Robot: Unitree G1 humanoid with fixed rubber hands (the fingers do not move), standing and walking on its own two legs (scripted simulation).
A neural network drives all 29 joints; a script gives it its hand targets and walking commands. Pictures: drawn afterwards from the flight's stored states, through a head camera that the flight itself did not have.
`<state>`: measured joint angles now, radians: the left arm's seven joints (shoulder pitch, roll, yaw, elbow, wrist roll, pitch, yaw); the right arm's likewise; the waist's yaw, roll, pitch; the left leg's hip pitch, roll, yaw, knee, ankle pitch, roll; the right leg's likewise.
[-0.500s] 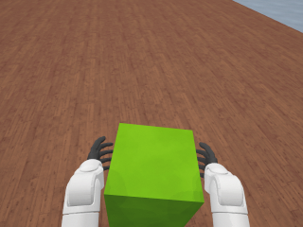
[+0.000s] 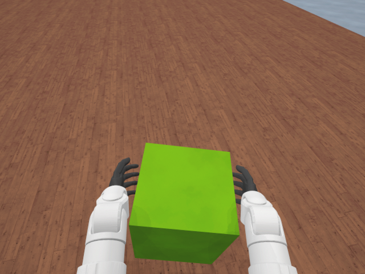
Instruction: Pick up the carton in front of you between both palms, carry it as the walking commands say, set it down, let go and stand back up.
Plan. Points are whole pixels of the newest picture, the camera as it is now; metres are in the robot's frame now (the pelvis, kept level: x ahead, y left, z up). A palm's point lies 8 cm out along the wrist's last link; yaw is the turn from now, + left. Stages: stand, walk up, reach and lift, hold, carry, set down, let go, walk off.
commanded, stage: carry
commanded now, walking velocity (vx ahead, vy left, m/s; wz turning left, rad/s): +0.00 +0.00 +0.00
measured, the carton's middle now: (180, 207) +0.32 +0.00 -0.05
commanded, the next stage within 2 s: hold in 0.50 s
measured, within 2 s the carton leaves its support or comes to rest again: neither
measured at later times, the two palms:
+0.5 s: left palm (117, 196) +0.29 +0.14 +0.05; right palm (250, 202) +0.28 -0.15 +0.04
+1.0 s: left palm (117, 198) +0.29 +0.14 +0.05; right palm (247, 200) +0.29 -0.15 +0.03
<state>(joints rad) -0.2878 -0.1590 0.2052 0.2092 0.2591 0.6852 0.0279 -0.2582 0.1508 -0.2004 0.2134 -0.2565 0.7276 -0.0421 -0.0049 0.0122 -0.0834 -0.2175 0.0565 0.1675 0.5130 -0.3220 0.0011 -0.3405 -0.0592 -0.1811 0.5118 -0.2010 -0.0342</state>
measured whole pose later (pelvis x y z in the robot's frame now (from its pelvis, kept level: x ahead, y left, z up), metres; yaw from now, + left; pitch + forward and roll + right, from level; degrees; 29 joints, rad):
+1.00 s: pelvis -0.05 +0.00 -0.01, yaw +1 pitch -8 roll +0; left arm -0.60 -0.21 0.52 0.56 0.45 0.53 -0.01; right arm -0.57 0.18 -0.49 0.51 -0.40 0.61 0.00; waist -0.01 0.04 0.14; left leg -0.15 -0.02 -0.04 0.62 -0.33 0.03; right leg -0.25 0.04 -0.01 0.57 -0.20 -0.03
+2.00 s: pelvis -0.07 +0.01 -0.23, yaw +6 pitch +47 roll +1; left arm -0.93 -0.02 0.35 0.72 0.17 0.14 0.09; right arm -0.83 0.05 -0.45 0.63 -0.18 0.18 -0.11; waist 0.00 0.03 -0.18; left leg -1.86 -0.13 -0.02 1.63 -0.59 0.01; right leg -1.95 0.06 0.07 1.56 -0.43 0.04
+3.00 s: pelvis -0.10 +0.02 -0.38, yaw +5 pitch +43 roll -3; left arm -1.40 0.24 0.13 1.08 0.05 0.20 0.13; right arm -1.26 -0.10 -0.48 0.95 -0.05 0.18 -0.10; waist -0.10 0.00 0.15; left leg -2.27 -0.16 0.01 2.19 -0.67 0.02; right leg -2.34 0.06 0.03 2.05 -0.47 0.07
